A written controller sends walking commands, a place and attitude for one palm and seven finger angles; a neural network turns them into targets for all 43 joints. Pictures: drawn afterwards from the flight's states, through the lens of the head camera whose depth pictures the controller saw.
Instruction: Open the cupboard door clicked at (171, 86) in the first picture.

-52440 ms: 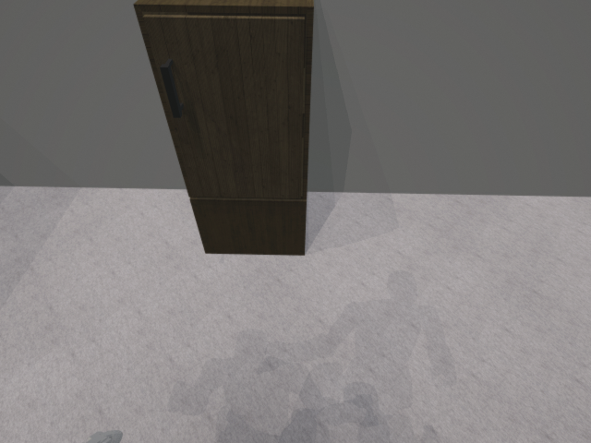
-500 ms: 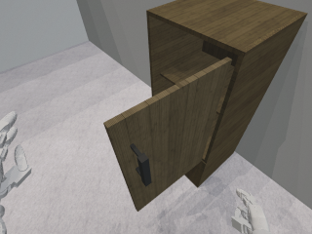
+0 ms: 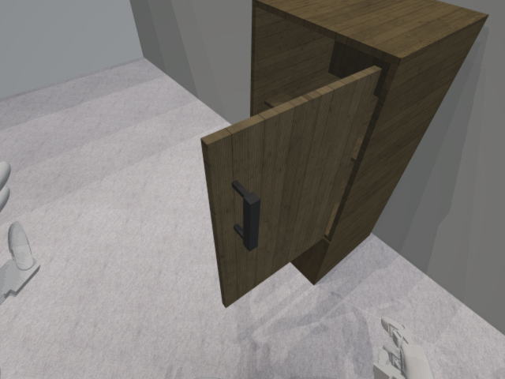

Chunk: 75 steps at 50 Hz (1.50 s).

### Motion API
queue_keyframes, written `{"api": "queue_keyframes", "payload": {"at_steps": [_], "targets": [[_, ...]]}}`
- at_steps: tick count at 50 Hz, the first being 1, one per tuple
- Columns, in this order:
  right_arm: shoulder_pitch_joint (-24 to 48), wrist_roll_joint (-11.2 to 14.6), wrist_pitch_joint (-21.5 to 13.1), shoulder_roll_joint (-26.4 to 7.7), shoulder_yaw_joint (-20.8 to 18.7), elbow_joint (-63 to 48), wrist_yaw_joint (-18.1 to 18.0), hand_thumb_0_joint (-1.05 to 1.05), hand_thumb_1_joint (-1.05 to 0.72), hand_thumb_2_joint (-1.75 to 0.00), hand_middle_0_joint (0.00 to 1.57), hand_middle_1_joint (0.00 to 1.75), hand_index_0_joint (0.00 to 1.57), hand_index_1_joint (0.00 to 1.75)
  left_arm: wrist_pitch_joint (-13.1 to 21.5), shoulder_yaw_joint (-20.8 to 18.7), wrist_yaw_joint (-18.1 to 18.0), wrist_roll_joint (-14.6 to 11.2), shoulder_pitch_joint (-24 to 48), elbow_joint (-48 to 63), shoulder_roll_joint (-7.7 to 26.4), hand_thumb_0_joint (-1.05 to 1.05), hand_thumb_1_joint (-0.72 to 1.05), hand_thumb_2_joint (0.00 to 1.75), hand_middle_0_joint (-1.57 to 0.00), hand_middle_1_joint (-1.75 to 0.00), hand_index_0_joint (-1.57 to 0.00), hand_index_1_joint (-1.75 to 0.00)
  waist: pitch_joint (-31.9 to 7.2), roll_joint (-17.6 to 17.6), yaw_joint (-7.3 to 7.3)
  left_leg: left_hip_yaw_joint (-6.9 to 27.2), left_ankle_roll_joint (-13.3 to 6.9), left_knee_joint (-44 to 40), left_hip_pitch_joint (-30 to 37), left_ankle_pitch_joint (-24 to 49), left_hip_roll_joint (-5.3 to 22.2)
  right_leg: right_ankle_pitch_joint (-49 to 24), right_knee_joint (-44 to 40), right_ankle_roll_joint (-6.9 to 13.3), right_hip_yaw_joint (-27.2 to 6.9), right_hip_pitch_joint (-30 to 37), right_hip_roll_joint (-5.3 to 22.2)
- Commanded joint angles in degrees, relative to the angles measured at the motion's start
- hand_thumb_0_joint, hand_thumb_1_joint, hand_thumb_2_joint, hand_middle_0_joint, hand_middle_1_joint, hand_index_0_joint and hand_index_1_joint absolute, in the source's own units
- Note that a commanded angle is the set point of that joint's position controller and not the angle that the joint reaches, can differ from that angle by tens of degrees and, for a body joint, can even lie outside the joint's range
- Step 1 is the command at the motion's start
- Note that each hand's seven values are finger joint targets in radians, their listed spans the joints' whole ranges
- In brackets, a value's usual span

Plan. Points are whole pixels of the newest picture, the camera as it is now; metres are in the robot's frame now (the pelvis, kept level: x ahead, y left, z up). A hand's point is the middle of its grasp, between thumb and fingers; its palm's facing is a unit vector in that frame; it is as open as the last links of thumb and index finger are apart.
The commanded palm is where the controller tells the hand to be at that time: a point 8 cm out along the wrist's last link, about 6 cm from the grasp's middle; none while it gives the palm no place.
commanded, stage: step back with the hand held close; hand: left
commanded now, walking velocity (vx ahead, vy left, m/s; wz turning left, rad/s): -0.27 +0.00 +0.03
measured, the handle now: (244, 216) +0.38 +0.05 +0.03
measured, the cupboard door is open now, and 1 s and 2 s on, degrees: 87 87 87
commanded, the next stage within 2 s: stop stepping back and stand still in 0.36 s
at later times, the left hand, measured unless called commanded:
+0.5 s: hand (30, 349) +0.11 +0.22 +0.16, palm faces +0.35 -0.82 -0.45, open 7.4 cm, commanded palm +0.04 +0.27 +0.19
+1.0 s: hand out of the picture +0.07 +0.24 +0.16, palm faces +0.41 -0.82 -0.41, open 7.4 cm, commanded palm +0.00 +0.28 +0.19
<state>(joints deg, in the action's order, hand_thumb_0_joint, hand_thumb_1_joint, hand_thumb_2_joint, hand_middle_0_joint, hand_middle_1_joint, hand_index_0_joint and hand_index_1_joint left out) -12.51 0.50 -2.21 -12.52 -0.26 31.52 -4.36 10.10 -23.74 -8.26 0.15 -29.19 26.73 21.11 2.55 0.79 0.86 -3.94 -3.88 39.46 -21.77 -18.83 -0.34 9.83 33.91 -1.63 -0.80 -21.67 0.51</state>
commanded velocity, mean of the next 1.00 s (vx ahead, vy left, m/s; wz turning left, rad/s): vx -0.07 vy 0.03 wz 0.00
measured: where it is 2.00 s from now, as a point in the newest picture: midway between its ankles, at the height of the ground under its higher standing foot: outside the picture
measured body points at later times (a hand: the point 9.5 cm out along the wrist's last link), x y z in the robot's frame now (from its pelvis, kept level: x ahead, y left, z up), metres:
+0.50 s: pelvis -0.12 -0.02 +0.00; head -0.06 -0.01 +0.45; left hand +0.09 +0.27 +0.19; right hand +0.07 -0.24 -0.09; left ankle +0.07 +0.08 -0.71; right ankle -0.27 -0.12 -0.72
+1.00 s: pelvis -0.15 -0.01 +0.02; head -0.14 +0.00 +0.47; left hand +0.04 +0.28 +0.19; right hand -0.04 -0.28 -0.08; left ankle -0.17 +0.11 -0.71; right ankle -0.19 -0.12 -0.72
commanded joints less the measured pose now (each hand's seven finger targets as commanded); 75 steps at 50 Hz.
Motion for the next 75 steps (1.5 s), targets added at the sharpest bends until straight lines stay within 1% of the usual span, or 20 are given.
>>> {"api": "queue_keyframes", "payload": {"at_steps": [1,7,10,19,23,26,28,30,32,35,36,38,43,48,50,53,63,71,72,75], "targets": [[4.9,-0.6,-3.8,-7.7,-2.7,-7.9,-0.7,0.00,-0.90,-0.90,0.20,0.30,0.20,0.30,4.6,-6.4,-2.3,-0.2,6.8,13.5,12.1,0.00,0.90,0.90,-0.20,-0.30,-0.20,-0.30,-1.5,-5.3,-2.05,6.9,0.7,-6.2,-5.5,-15.9,2.2,23.0,-15.4,4.7,-13.4,-2.3,6.7],[6.3,-0.4,-4.4,-8.2,-2.8,-8.0,-1.0,0.00,-0.90,-0.90,0.20,0.30,0.20,0.30,6.2,-10.8,-3.3,-0.8,2.4,18.2,14.2,0.00,0.90,0.90,-0.20,-0.30,-0.20,-0.30,-8.1,13.8,-0.98,21.0,-3.6,-28.6,-18.9,-24.0,14.8,9.0,14.5,0.3,0.4,15.6,-3.4],[5.8,-1.1,-6.3,-6.4,-3.7,-6.9,-0.5,0.00,-0.90,-0.90,0.20,0.30,0.20,0.30,6.6,-12.5,-3.3,-1.6,1.0,19.5,15.6,0.00,0.90,0.90,-0.20,-0.30,-0.20,-0.30,-10.6,11.3,-1.12,21.5,-5.9,-28.4,-12.4,-10.2,18.8,16.3,30.0,0.6,-2.0,9.9,-4.7],[6.3,-1.5,-8.4,-6.6,-2.8,-1.0,1.4,0.00,-0.90,-0.90,0.20,0.30,0.20,0.30,5.1,-4.7,-2.1,-4.1,2.0,16.7,10.9,0.00,0.90,0.90,-0.20,-0.30,-0.20,-0.30,-11.0,11.2,-0.99,12.6,1.5,-29.2,7.4,0.0,13.6,17.6,-9.7,2.6,2.8,10.6,-4.4],[8.8,-0.9,-6.2,-4.4,-1.8,-0.9,1.0,0.00,-0.90,-0.90,0.20,0.30,0.20,0.30,7.4,-10.7,-2.4,-3.9,6.4,19.7,20.0,0.00,0.90,0.90,-0.20,-0.30,-0.20,-0.30,-13.2,-6.9,0.12,1.7,4.9,-2.1,10.7,4.3,3.5,-19.0,-19.6,5.4,-10.0,4.6,12.4],[10.1,0.5,-6.4,-5.3,-1.7,-4.7,0.1,0.00,-0.90,-0.90,0.20,0.30,0.20,0.30,6.3,-12.3,-2.0,-3.3,2.7,18.8,19.0,0.00,0.90,0.90,-0.20,-0.30,-0.20,-0.30,-16.8,-12.4,-0.43,-1.7,2.9,-2.5,6.3,9.8,-1.4,-54.8,-6.6,-1.0,-1.5,17.7,8.9],[8.9,0.4,-5.1,-6.1,-1.6,-5.4,-0.3,0.00,-0.90,-0.90,0.20,0.30,0.20,0.30,3.2,-13.8,-1.4,-4.2,-6.5,16.7,18.4,0.00,0.90,0.90,-0.20,-0.30,-0.20,-0.30,-21.2,-1.1,-1.64,-0.3,0.5,-6.8,19.4,31.0,-0.4,-44.3,1.2,-2.5,3.2,11.9,4.3],[7.3,0.4,-5.4,-6.3,-0.9,-5.2,0.0,0.00,-0.90,-0.90,0.20,0.30,0.20,0.30,3.3,-11.6,-0.8,-4.9,-5.4,18.0,16.2,0.00,0.90,0.90,-0.20,-0.30,-0.20,-0.30,-17.9,10.1,-1.80,10.0,-3.4,-14.0,23.0,38.5,7.9,-0.7,7.9,-2.0,2.7,4.5,-2.8],[7.1,-0.2,-6.8,-6.8,-1.4,-4.1,0.4,0.00,-0.90,-0.90,0.20,0.30,0.20,0.30,2.9,-10.5,-1.0,-4.5,-4.2,11.6,14.4,0.00,0.90,0.90,-0.20,-0.30,-0.20,-0.30,-7.0,13.1,-0.79,17.8,-3.9,-27.0,6.3,1.7,13.3,26.2,7.3,-0.1,0.8,5.9,-3.6],[6.9,-0.3,-6.2,-6.3,-1.7,-4.7,-0.4,0.00,-0.90,-0.90,0.20,0.30,0.20,0.30,2.1,-9.7,-1.4,-3.6,-4.1,7.5,13.8,0.00,0.90,0.90,-0.20,-0.30,-0.20,-0.30,-0.7,12.3,-0.95,10.0,2.2,-30.3,-11.3,-19.9,7.8,19.5,-5.7,2.9,6.3,18.5,-4.0],[6.2,-0.3,-5.5,-6.0,-2.1,-5.0,-0.3,0.00,-0.90,-0.90,0.20,0.30,0.20,0.30,2.2,-8.5,-1.0,-3.3,-5.3,6.3,13.1,0.00,0.90,0.90,-0.20,-0.30,-0.20,-0.30,-0.7,5.4,-1.18,5.4,3.7,-20.1,-10.1,-15.7,3.7,21.2,-13.0,3.9,2.1,15.4,-0.7],[7.4,-0.6,-3.8,-7.0,-3.2,-4.6,0.3,0.00,-0.90,-0.90,0.20,0.30,0.20,0.30,3.1,-8.1,-1.0,-3.2,-2.0,10.6,14.8,0.00,0.90,0.90,-0.20,-0.30,-0.20,-0.30,0.1,-13.8,-0.35,4.3,5.8,21.5,-4.6,-5.4,-3.0,37.3,-32.1,10.4,-28.2,-9.6,21.3],[6.4,-0.4,-6.1,-6.3,-1.7,-2.1,-0.7,0.00,-0.90,-0.90,0.20,0.30,0.20,0.30,5.3,-4.3,-1.2,-1.5,9.4,10.2,14.1,0.00,0.90,0.90,-0.20,-0.30,-0.20,-0.30,0.6,-4.4,-3.01,3.3,5.1,15.2,-8.1,3.7,2.8,16.8,-23.6,7.5,-8.8,1.5,12.2],[4.8,-0.9,-10.0,-5.6,-2.3,-1.7,-2.4,0.00,-0.90,-0.90,0.20,0.30,0.20,0.30,6.1,-6.8,-3.3,-0.7,7.4,12.2,14.8,0.00,0.90,0.90,-0.20,-0.30,-0.20,-0.30,-6.7,-4.7,-0.34,-1.6,2.1,-14.5,6.9,3.8,-0.3,-8.6,-13.2,7.3,-7.7,15.1,10.9],[3.8,-1.0,-9.9,-6.5,-2.7,-3.0,-1.8,0.00,-0.90,-0.90,0.20,0.30,0.20,0.30,6.4,-8.1,-3.4,-1.6,3.8,16.1,14.2,0.00,0.90,0.90,-0.20,-0.30,-0.20,-0.30,-11.9,4.6,-0.89,4.3,0.6,-19.1,17.9,19.7,5.1,-16.9,-1.4,2.9,-2.9,13.8,4.9],[1.6,-1.0,-9.9,-5.2,-2.9,-3.0,0.3,0.00,-0.90,-0.90,0.20,0.30,0.20,0.30,6.5,-10.2,-3.0,-1.1,-1.7,16.0,15.2,0.00,0.90,0.90,-0.20,-0.30,-0.20,-0.30,-14.1,14.6,-0.91,8.9,-2.4,-10.5,32.6,61.7,12.6,10.3,4.5,1.2,4.2,-3.2,-1.3],[3.3,0.1,-6.9,-5.6,-2.2,-3.4,1.2,0.00,-0.90,-0.90,0.20,0.30,0.20,0.30,5.1,-8.7,-1.3,-3.2,-6.1,5.9,12.0,0.00,0.90,0.90,-0.20,-0.30,-0.20,-0.30,-9.2,-7.2,-2.45,1.5,4.6,-6.7,4.8,13.1,2.6,-27.5,-10.5,6.0,-8.0,17.1,8.4],[5.8,-0.5,-6.9,-6.0,-1.4,-4.7,-0.5,0.00,-0.90,-0.90,0.20,0.30,0.20,0.30,4.8,-6.8,-1.7,-2.1,2.4,13.1,12.9,0.00,0.90,0.90,-0.20,-0.30,-0.20,-0.30,-8.2,6.0,-0.92,5.3,2.5,-19.4,7.9,20.2,6.7,-10.5,-7.1,1.1,0.7,16.6,0.5],[10.0,0.1,-9.2,-16.2,-4.5,8.4,4.8,0.00,-0.90,-0.90,0.20,0.30,0.20,0.30,-3.5,18.4,6.1,1.5,4.6,-33.5,1.0,0.00,0.90,0.90,-0.20,-0.30,-0.20,-0.30,-0.1,6.5,-2.82,8.1,1.6,-12.2,1.1,26.9,7.3,-11.8,0.3,2.4,3.3,6.8,4.6],[3.7,-1.4,-3.7,-12.9,-4.2,9.0,4.6,0.00,-0.90,-0.90,0.20,0.30,0.20,0.30,-9.7,17.7,7.8,1.7,5.6,-37.6,-1.5,0.00,0.90,0.90,-0.20,-0.30,-0.20,-0.30,-6.5,6.1,-1.36,9.7,-0.2,-14.7,2.6,25.0,10.5,3.3,1.0,3.4,2.0,6.4,2.9]]}}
